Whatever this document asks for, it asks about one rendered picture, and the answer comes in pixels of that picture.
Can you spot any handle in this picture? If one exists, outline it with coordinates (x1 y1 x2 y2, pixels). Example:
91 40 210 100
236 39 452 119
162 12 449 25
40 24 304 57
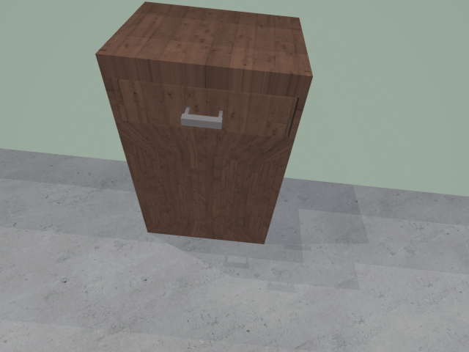
181 107 223 129

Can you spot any drawer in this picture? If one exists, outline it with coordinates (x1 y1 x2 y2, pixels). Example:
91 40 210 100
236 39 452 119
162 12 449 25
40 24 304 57
111 78 297 137

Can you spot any cabinet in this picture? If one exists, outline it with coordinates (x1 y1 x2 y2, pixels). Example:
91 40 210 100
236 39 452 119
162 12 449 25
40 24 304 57
95 1 313 244

